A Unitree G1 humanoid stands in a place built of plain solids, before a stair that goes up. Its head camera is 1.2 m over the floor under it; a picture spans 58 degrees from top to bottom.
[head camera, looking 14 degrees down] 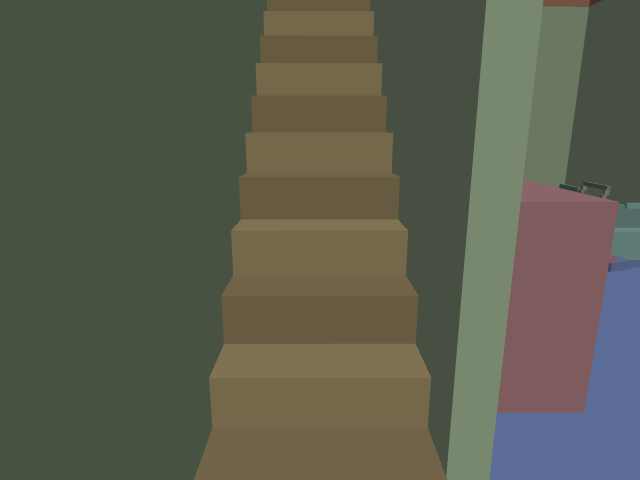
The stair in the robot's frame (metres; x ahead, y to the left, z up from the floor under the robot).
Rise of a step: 0.20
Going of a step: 0.24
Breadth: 0.75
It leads straight ahead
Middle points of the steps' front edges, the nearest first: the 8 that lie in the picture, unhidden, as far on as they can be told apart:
1.30 0.00 0.40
1.54 0.00 0.60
1.78 0.00 0.80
2.02 0.00 1.00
2.26 0.00 1.20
2.50 0.00 1.40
2.74 0.01 1.60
2.98 0.01 1.80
